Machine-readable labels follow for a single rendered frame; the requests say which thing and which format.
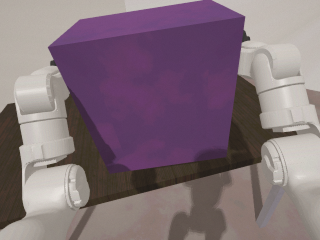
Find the left robot upper arm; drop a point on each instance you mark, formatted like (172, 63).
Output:
(52, 197)

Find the right robot upper arm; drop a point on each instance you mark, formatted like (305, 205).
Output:
(293, 163)

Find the right robot forearm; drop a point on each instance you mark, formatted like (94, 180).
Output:
(279, 82)

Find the left robot hand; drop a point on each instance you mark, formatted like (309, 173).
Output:
(52, 63)

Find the carton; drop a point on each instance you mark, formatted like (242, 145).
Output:
(155, 87)

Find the left robot forearm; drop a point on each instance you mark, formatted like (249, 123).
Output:
(41, 111)

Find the table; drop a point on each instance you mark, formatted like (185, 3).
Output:
(246, 138)

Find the right robot hand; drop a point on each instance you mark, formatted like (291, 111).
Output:
(245, 37)

